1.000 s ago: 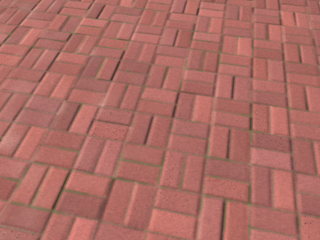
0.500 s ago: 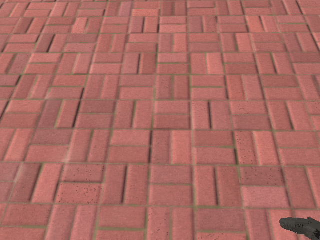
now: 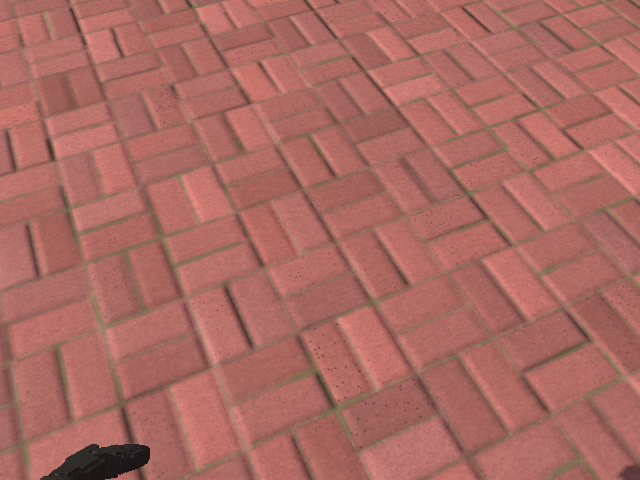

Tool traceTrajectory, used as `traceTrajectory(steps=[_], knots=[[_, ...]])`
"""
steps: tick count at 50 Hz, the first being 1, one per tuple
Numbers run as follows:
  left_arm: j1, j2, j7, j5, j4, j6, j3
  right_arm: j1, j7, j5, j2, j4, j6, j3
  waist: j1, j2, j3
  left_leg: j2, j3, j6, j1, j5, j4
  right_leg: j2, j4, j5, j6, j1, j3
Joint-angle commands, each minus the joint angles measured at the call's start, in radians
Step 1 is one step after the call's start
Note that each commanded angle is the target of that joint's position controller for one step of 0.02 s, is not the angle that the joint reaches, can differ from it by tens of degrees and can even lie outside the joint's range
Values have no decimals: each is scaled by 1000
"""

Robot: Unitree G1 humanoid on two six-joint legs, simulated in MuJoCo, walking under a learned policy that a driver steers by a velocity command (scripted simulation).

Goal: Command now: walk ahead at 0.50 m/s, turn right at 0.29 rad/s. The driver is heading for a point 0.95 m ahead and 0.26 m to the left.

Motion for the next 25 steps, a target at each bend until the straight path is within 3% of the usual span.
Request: traceTrajectory(steps=[1, 2, 3, 4, 5, 6, 7, 8, 9, 11, 14, 16, 20, 25], knots=[[-70, 77, -10, 5, -99, -21, 21, -13, -4, 18, -203, -27, 5, -45, 60, 118, 29, 284, -106, 164, 12, 696, 13, 51, -79, -89, -49, 67, -57], [6, 104, -8, 11, -81, -20, 37, -21, -7, 21, -215, -21, 10, -47, 114, 131, -27, 272, -80, 147, 14, 868, 118, 85, -111, -94, -72, 193, -82], [157, 147, -1, 12, -34, -18, 63, -26, -12, 20, -204, -18, 15, -40, 195, 118, -114, 236, -36, 119, -46, 944, 294, 121, -163, -29, -102, 420, -103], [320, 211, 15, 12, 5, -10, 88, -23, -16, -2, -165, -34, 10, -21, 263, 66, -225, 199, -23, 80, -263, 710, 553, 23, -117, 20, -143, 730, 36], [348, 322, 24, 14, 14, -11, 101, 81, -3, -29, -32, -77, -9, 26, 176, -205, -354, 20, -53, 12, -669, -106, 940, -263, -188, -119, -316, 1049, 564], [376, 237, 22, 10, 5, -17, 78, 27, 6, -1, -111, -54, -34, 10, 233, -135, -456, 1, -250, 17, -759, -263, 1087, -319, -305, -189, -354, 1057, 748], [323, 197, 19, 16, 17, -27, 62, -73, 12, 34, -157, -94, -44, -6, 232, -108, -289, 48, -252, 28, -845, -198, 1111, -276, -319, -130, -306, 949, 577], [262, 167, 20, 13, 20, -32, 53, -112, 9, 32, -142, -101, -48, 0, 199, -57, -195, 95, -240, 37, -834, -110, 1050, -233, -328, -46, -267, 808, 431], [206, 133, 18, 18, 22, -37, 43, -126, 5, 13, -135, -93, -44, -2, 165, -23, -132, 123, -237, 33, -793, -51, 984, -200, -356, 32, -244, 681, 339], [152, 96, 17, 32, 25, -52, 33, -70, 8, 11, -114, -69, -15, -5, 105, -42, -100, 149, -256, 23, -678, 19, 933, -172, -431, 81, -232, 536, 242], [144, 116, 21, 33, 61, -80, 43, -80, 0, 8, -69, -69, 20, 2, 84, -21, -39, 143, -276, -4, -694, 100, 855, -177, -513, 113, -233, 451, 128], [159, 122, 30, 39, 85, -85, 46, -128, 0, 4, -64, -82, 24, 1, 97, -11, -10, 133, -296, -12, -743, 218, 760, -164, -533, 119, -213, 466, 55], [169, 142, 41, 33, 113, -85, 48, -238, 21, 1, -41, -112, 12, 12, 138, -8, 25, 101, -235, 1, -702, 440, 512, -132, -555, 118, -159, 483, -82], [239, 170, 49, 13, 170, -57, 61, -353, 49, 1, -39, -182, 13, 17, 180, 3, 60, 81, -190, 49, -765, 367, 378, -193, -492, 197, -133, 679, -131]])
